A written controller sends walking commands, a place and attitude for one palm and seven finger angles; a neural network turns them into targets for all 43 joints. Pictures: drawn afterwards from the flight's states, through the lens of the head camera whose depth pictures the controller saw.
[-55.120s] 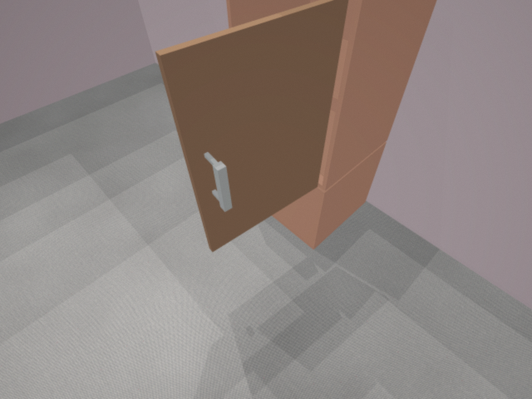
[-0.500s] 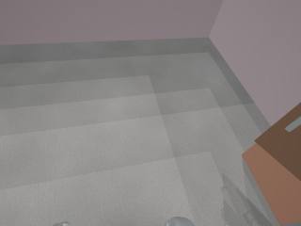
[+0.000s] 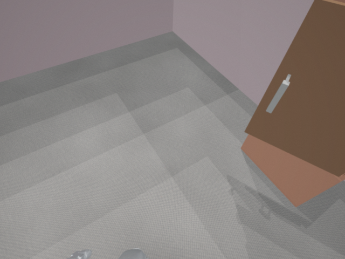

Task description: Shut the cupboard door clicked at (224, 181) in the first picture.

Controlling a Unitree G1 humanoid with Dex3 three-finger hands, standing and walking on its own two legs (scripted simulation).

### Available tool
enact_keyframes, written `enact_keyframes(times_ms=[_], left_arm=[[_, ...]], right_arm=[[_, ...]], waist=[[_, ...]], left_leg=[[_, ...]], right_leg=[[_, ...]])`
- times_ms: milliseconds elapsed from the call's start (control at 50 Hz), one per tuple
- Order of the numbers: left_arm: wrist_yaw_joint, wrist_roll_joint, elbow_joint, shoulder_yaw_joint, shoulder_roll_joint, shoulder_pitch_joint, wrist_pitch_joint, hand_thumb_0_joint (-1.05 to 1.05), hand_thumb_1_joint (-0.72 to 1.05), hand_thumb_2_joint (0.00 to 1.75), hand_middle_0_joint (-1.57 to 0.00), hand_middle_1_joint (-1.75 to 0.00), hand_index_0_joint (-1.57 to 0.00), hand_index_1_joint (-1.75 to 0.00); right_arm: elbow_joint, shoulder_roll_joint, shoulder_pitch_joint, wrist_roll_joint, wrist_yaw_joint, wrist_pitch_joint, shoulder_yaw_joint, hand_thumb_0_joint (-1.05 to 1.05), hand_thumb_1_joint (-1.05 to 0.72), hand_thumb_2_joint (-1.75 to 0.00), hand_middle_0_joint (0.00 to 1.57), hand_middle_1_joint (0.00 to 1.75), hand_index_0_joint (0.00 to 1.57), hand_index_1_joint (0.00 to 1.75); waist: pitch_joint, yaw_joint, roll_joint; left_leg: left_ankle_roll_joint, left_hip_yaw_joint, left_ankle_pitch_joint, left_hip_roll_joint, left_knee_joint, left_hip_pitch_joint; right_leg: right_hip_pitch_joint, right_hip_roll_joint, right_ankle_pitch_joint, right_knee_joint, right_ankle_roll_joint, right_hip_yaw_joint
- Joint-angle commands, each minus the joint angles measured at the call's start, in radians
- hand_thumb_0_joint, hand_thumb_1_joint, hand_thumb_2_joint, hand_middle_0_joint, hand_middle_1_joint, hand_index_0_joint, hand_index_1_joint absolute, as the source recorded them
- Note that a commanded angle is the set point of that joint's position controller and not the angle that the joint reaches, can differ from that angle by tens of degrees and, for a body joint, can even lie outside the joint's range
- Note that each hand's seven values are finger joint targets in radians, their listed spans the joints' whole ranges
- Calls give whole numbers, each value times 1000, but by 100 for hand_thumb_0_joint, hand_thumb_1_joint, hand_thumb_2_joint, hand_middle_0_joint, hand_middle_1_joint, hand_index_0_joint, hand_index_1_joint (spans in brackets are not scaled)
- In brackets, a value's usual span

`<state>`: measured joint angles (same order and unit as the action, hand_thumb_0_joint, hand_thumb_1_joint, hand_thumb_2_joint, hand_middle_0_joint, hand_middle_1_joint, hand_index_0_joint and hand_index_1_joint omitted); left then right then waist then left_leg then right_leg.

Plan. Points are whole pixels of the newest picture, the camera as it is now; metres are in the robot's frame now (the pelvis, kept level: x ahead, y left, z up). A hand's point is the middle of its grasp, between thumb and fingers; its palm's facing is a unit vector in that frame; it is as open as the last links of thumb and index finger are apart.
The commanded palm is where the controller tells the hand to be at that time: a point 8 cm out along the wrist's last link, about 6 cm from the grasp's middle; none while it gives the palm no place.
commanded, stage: turn to face it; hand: left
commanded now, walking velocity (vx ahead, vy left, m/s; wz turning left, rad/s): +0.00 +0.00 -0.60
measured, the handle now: (278, 94) +0.66 -0.34 -0.04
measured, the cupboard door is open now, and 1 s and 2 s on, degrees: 26 26 26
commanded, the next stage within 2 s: take the last steps up to it in 0.78 s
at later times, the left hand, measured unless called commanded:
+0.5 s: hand (118, 237) +0.19 +0.16 -0.16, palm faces -0.29 -0.92 -0.27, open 7.4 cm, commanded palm none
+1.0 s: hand (127, 235) +0.19 +0.14 -0.17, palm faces -0.44 -0.88 -0.17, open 7.4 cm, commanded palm none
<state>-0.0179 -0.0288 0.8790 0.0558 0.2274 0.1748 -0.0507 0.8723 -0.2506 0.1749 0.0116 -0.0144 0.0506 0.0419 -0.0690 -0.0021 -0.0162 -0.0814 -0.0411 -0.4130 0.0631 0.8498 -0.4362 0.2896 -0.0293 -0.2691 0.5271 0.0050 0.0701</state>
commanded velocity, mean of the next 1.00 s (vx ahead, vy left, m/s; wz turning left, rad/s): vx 0.04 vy -0.02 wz -0.39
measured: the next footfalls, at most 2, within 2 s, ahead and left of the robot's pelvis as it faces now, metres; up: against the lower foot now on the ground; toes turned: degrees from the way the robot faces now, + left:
left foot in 0.06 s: +0.06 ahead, +0.13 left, +0.00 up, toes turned +0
right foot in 0.44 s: +0.01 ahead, -0.14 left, +0.00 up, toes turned -20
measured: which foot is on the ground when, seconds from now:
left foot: up 0.00-0.04, down 0.06-0.44, up 0.46-0.76, down 0.78-1.00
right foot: down 0.00-0.06, up 0.08-0.42, down 0.44-0.78, up 0.80-1.00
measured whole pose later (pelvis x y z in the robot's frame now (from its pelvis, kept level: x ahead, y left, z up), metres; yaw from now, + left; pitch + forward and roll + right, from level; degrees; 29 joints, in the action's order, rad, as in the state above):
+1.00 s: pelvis +0.04 -0.01 +0.01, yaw -28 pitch +1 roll -2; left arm -0.03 -0.02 0.96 0.07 0.23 0.18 -0.07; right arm 0.95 -0.17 0.26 0.04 -0.03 0.01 0.00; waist -0.05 -0.01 -0.02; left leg 0.01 -0.12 -0.28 0.09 0.49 -0.22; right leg 0.38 -0.01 -0.48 0.89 -0.02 -0.03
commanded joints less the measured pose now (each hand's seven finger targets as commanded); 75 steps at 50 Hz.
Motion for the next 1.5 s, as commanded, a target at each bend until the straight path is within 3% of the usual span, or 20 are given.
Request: enact_keyframes(times_ms=[0,40,60,160,380,420,440,520,700,760,880,1000,1080,1100,1140,1200,1400,1420,1440,1480], left_arm=[[17,10,-84,61,215,-52,12,0,90,90,-20,-30,-20,-30],[4,26,-111,40,105,-9,1,0,90,90,-20,-30,-20,-30],[1,15,-131,36,126,-25,9,0,90,90,-20,-30,-20,-30],[-22,12,-80,47,103,-36,-5,0,90,90,-20,-30,-20,-30],[-18,8,-57,40,114,36,11,0,90,90,-20,-30,-20,-30],[7,1,-19,70,287,146,31,0,90,90,-20,-30,-20,-30],[15,12,-22,65,302,165,26,0,90,90,-20,-30,-20,-30],[31,5,-63,42,187,-28,28,0,90,90,-20,-30,-20,-30],[27,8,-30,48,182,-15,22,0,90,90,-20,-30,-20,-30],[15,21,-48,24,75,18,11,0,90,90,-20,-30,-20,-30],[2,14,-6,23,55,-12,4,0,90,90,-20,-30,-20,-30],[-31,2,-17,20,48,-94,8,0,90,90,-20,-30,-20,-30],[-41,0,26,28,58,9,24,0,90,90,-20,-30,-20,-30],[-36,0,54,39,91,85,31,0,90,90,-20,-30,-20,-30],[-9,-1,97,67,244,227,38,0,90,90,-20,-30,-20,-30],[16,1,83,45,151,140,51,0,90,90,-20,-30,-20,-30],[5,11,112,31,131,67,68,0,90,90,-20,-30,-20,-30],[3,17,108,26,98,79,67,0,90,90,-20,-30,-20,-30],[-4,23,95,15,31,143,64,0,90,90,-20,-30,-20,-30],[-3,-4,64,18,79,43,54,0,90,90,-20,-30,-20,-30]], right_arm=[[-47,-88,108,-6,-15,-44,22,0,-90,-90,20,30,20,30],[-49,-243,150,16,-21,-61,45,0,-90,-90,20,30,20,30],[-68,-267,159,15,-23,-56,46,0,-90,-90,20,30,20,30],[-78,-163,59,21,-35,-63,23,0,-90,-90,20,30,20,30],[-25,-199,58,11,-9,-42,53,0,-90,-90,20,30,20,30],[-91,-78,-4,0,-1,-34,27,0,-90,-90,20,30,20,30],[-101,-96,-28,-1,-9,-21,21,0,-90,-90,20,30,20,30],[-31,-99,27,7,-5,-17,25,0,-90,-90,20,30,20,30],[7,-59,117,-1,-14,-38,9,0,-90,-90,20,30,20,30],[4,-208,160,16,-23,-55,30,0,-90,-90,20,30,20,30],[22,-132,111,25,-39,-63,10,0,-90,-90,20,30,20,30],[80,-175,179,32,-26,-61,41,0,-90,-90,20,30,20,30],[94,-181,141,27,-20,-66,46,0,-90,-90,20,30,20,30],[90,-163,121,20,-17,-69,46,0,-90,-90,20,30,20,30],[7,-68,-19,9,-7,-70,17,0,-90,-90,20,30,20,30],[23,-96,-40,17,-6,-69,28,0,-90,-90,20,30,20,30],[87,-51,158,22,-2,-89,18,0,-90,-90,20,30,20,30],[121,-103,262,28,-10,-101,28,0,-90,-90,20,30,20,30],[141,-220,365,47,-21,-108,52,0,-90,-90,20,30,20,30],[143,-233,358,32,-37,-92,46,0,-90,-90,20,30,20,30]], waist=[[139,-42,-119],[156,-43,304],[142,-50,285],[108,-7,201],[134,33,166],[127,87,-296],[116,96,-184],[103,-6,-167],[113,-28,-116],[100,-30,312],[115,-15,185],[54,-66,188],[68,-6,150],[81,31,76],[37,122,-281],[-51,57,-176],[40,-74,-39],[103,-110,65],[184,-126,336],[105,-122,242]], left_leg=[[7,-9,167,-34,-346,208],[138,350,247,310,-569,401],[231,431,328,435,-572,332],[201,68,755,274,-466,363],[113,-99,485,259,-265,213],[6,-146,-240,21,143,-164],[16,-9,-233,32,266,-171],[6,30,-20,46,290,-115],[24,-17,152,-28,-301,186],[205,375,345,338,-568,292],[228,113,799,247,-472,360],[214,147,177,295,-579,329],[161,72,120,254,-472,218],[125,8,91,201,-370,121],[45,-124,-266,-3,75,-263],[54,16,-112,63,266,-310],[50,-113,202,-6,-313,195],[73,-13,244,55,-405,395],[187,383,247,347,-498,598],[256,514,188,464,-606,460]], right_leg=[[-4,189,305,-56,113,252],[266,-37,-182,251,-8,44],[267,-10,-354,457,-24,-21],[287,55,-212,630,-66,-69],[-152,30,81,-59,-6,-163],[-322,406,531,-198,169,316],[-238,440,512,-196,234,317],[-107,274,315,-193,183,156],[-28,221,259,-115,140,190],[166,-4,-229,239,-5,-40],[176,40,-215,436,-36,-63],[146,40,-199,247,-16,-129],[-101,2,-32,-56,4,-184],[-250,26,-7,-160,26,-142],[-403,372,-188,-356,221,345],[-247,343,-184,-355,279,296],[-104,175,191,-131,171,22],[-8,120,210,75,126,-20],[231,4,-99,373,54,-119],[363,36,-272,693,43,-7]])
